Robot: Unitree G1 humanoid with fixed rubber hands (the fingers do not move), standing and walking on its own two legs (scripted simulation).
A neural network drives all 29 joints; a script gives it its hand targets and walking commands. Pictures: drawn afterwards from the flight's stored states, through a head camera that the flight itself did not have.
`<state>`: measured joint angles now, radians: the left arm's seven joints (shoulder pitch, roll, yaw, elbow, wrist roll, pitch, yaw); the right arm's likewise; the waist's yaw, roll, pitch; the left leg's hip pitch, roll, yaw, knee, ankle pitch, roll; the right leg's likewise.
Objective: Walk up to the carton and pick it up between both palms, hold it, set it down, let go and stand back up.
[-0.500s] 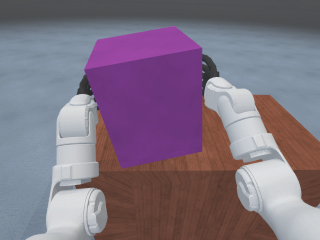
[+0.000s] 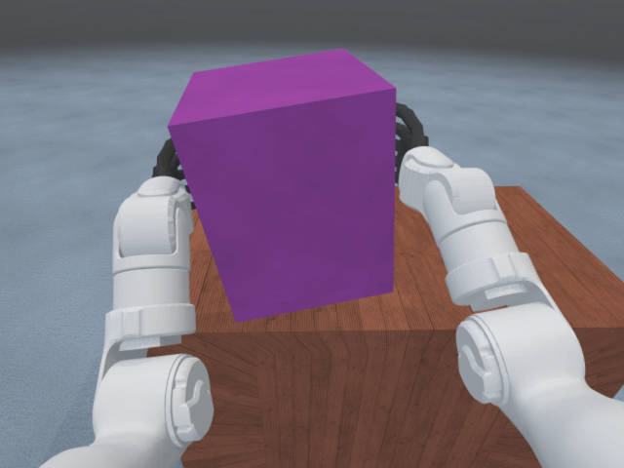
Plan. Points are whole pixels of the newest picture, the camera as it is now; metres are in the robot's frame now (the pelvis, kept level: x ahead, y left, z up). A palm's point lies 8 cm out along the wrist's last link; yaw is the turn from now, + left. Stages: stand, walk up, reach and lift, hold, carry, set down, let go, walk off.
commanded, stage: hold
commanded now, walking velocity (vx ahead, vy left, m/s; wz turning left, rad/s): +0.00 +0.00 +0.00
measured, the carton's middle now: (291, 180) +0.39 +0.00 +0.26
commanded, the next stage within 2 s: none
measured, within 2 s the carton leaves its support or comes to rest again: neither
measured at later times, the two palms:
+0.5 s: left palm (165, 192) +0.37 +0.15 +0.26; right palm (403, 160) +0.37 -0.13 +0.29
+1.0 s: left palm (165, 197) +0.37 +0.15 +0.26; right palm (402, 166) +0.37 -0.13 +0.28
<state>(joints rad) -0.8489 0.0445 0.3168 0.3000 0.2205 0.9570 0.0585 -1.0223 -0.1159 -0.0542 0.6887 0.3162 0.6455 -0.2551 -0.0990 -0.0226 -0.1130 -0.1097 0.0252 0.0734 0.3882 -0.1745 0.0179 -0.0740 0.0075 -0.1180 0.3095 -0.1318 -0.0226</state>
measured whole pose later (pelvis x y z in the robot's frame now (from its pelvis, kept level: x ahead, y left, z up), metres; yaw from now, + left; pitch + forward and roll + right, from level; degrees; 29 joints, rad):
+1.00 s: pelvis +0.00 +0.01 +0.00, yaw +0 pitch -6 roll -1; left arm -0.82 0.05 0.29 0.26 0.21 0.96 0.07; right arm -0.99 -0.12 -0.03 0.65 0.34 0.64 -0.26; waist -0.10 -0.02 -0.10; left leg -0.12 0.02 0.07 0.40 -0.18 0.02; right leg -0.07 0.01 -0.12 0.30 -0.13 -0.02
